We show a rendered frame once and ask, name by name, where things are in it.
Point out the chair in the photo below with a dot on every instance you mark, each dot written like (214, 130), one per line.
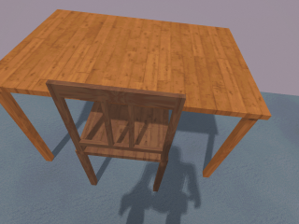
(125, 131)

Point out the table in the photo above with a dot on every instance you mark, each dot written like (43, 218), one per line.
(203, 62)

